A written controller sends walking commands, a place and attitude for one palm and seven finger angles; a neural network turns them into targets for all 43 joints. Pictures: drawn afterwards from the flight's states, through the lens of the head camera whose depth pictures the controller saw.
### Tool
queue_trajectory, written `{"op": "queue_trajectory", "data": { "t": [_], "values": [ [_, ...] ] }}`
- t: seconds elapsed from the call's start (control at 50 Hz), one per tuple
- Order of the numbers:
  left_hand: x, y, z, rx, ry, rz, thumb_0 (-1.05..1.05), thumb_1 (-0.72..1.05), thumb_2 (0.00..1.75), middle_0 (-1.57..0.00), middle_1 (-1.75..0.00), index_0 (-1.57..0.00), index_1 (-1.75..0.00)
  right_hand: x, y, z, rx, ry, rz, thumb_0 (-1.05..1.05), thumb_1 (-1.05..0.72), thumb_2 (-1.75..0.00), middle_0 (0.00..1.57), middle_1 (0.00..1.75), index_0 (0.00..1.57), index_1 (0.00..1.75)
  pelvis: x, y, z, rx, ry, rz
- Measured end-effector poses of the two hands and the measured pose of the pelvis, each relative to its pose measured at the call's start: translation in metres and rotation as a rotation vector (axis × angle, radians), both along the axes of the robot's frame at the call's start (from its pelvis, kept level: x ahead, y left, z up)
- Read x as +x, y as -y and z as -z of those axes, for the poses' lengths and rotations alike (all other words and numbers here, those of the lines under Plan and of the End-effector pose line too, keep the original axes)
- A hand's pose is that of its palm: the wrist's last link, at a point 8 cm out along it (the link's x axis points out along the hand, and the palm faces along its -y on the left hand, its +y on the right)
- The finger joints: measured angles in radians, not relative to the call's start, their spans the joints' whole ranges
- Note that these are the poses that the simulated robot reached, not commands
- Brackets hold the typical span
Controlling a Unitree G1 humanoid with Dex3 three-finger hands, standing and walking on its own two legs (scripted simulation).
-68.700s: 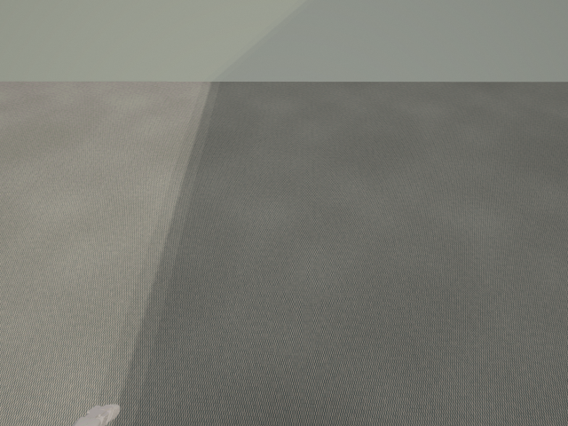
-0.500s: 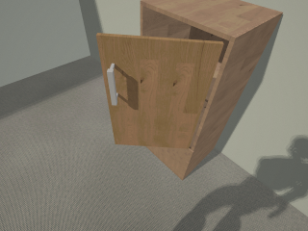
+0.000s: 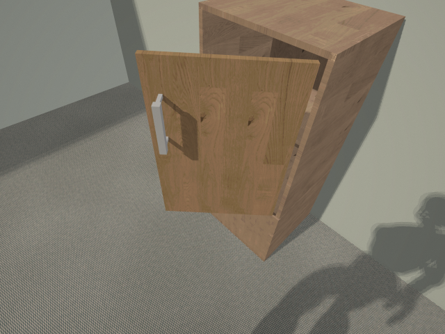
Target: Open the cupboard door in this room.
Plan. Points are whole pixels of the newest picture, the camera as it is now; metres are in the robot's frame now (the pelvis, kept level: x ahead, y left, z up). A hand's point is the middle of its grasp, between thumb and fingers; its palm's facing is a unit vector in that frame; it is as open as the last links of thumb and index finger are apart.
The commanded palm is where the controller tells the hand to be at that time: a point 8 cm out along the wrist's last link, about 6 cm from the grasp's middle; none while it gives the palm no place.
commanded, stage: look again from close up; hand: left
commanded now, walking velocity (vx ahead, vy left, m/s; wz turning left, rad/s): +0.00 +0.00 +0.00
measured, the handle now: (161, 125) +0.58 +0.19 +0.05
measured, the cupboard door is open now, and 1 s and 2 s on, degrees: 44 44 44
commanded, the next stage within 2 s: raise the hand with hooked fingers in 0.04 s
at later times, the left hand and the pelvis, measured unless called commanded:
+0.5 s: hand (159, 285) +0.21 +0.13 -0.01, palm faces -0.01 -1.00 +0.01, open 8.2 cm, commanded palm +0.13 +0.22 -0.04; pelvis -0.02 -0.03 -0.05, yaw +2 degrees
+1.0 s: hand (128, 271) +0.23 +0.18 -0.01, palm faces +0.02 -1.00 -0.05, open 11.2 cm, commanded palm +0.18 +0.24 +0.00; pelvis +0.01 -0.06 -0.07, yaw +3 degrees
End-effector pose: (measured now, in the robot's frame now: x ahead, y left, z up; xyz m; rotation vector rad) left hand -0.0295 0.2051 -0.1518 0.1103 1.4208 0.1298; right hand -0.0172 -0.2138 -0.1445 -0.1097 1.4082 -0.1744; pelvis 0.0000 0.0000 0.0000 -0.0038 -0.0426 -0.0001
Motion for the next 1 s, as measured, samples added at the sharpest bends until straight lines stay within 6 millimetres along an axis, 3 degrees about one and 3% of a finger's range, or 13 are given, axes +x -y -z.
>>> {"op": "queue_trajectory", "data": {
  "t": [0.16,0.18,0.26,0.3,0.38,0.44,0.52,0.6,0.68,0.72,0.78,0.9,1.0],
  "values": [
    [-0.006,0.005,0.001,-0.006,-0.007,-0.002,0.0,0.91,0.9,-0.2,-0.3,-0.2,-0.3,0.001,0.0,0.0,0.001,0.005,-0.01,0.0,-0.91,-0.9,0.2,0.3,0.2,0.3,-0.001,0.001,0.001,-0.002,-0.005,-0.005],
    [0.004,0.004,-0.003,-0.008,0.04,-0.047,0.0,0.91,0.9,-0.2,-0.3,-0.2,-0.3,0.005,0.002,-0.001,-0.004,0.039,-0.016,0.0,-0.91,-0.9,0.2,0.3,0.2,0.3,-0.003,0.001,0.002,-0.003,-0.004,-0.01],
    [0.074,-0.034,-0.058,0.173,0.481,-0.114,0.06,0.96,0.89,-0.21,-0.32,-0.21,-0.31,0.037,0.022,-0.011,-0.067,0.311,-0.036,0.02,-0.93,-0.9,0.21,0.3,0.2,0.3,-0.003,0.006,0.008,0.017,-0.017,-0.029],
    [0.116,-0.039,-0.096,0.198,0.727,-0.122,0.06,0.94,0.88,-0.21,-0.33,-0.2,-0.33,0.06,0.033,-0.015,-0.085,0.44,-0.054,0.02,-0.93,-0.9,0.21,0.3,0.2,0.3,-0.005,0.007,0.012,0.012,-0.019,-0.048],
    [0.192,-0.018,-0.16,0.145,1.204,-0.029,0.04,0.86,0.86,-0.2,-0.37,-0.2,-0.37,0.115,0.053,-0.027,-0.12,0.676,-0.115,0.02,-0.92,-0.9,0.21,0.3,0.2,0.3,-0.01,0.012,0.025,0.0,-0.06,-0.062],
    [0.22,0.007,-0.168,-0.006,1.445,0.047,0.03,0.78,0.83,-0.2,-0.41,-0.2,-0.4,0.152,0.065,-0.041,-0.14,0.806,-0.155,0.02,-0.92,-0.9,0.21,0.3,0.2,0.3,-0.015,0.022,0.041,0.008,-0.118,-0.044],
    [0.209,0.026,-0.127,-0.139,1.422,0.151,0.01,0.68,0.79,-0.22,-0.46,-0.21,-0.46,0.192,0.077,-0.059,-0.16,0.91,-0.213,0.01,-0.91,-0.9,0.21,0.3,0.2,0.3,-0.015,0.038,0.059,0.013,-0.161,-0.034],
    [0.164,0.009,-0.085,-0.089,1.213,0.053,0.01,0.57,0.76,-0.23,-0.52,-0.23,-0.52,0.223,0.081,-0.064,-0.17,0.938,-0.263,0.01,-0.91,-0.9,0.2,0.3,0.2,0.3,-0.009,0.051,0.07,0.005,-0.187,-0.044],
    [0.132,-0.02,-0.107,0.115,1.269,-0.038,0.02,0.47,0.72,-0.24,-0.58,-0.23,-0.58,0.243,0.074,-0.048,-0.145,0.918,-0.313,0.01,-0.91,-0.9,0.2,0.3,0.2,0.3,-0.003,0.06,0.077,-0.023,-0.211,-0.071],
    [0.131,-0.027,-0.131,0.185,1.383,-0.02,0.02,0.43,0.7,-0.24,-0.61,-0.23,-0.61,0.248,0.067,-0.034,-0.116,0.898,-0.337,0.01,-0.91,-0.9,0.2,0.3,0.2,0.3,-0.002,0.062,0.08,-0.04,-0.221,-0.088],
    [0.152,-0.022,-0.156,0.171,1.523,0.084,0.01,0.35,0.67,-0.24,-0.66,-0.23,-0.65,0.245,0.056,-0.01,-0.061,0.865,-0.347,0.01,-0.9,-0.9,0.2,0.3,0.2,0.3,-0.005,0.063,0.086,-0.054,-0.23,-0.102],
    [0.219,-0.01,-0.137,-0.093,1.326,0.258,0.01,0.21,0.61,-0.25,-0.75,-0.25,-0.74,0.21,0.052,0.016,-0.006,0.758,-0.236,0.01,-0.9,-0.9,0.21,0.3,0.2,0.3,-0.004,0.065,0.081,-0.03,-0.245,-0.079],
    [0.234,-0.032,-0.151,-0.059,1.294,0.132,0.01,0.1,0.56,-0.26,-0.82,-0.26,-0.82,0.174,0.071,0.005,-0.06,0.682,-0.144,0.01,-0.9,-0.9,0.21,0.3,0.21,0.3,0.007,0.06,0.065,-0.009,-0.237,-0.051]
  ]
}}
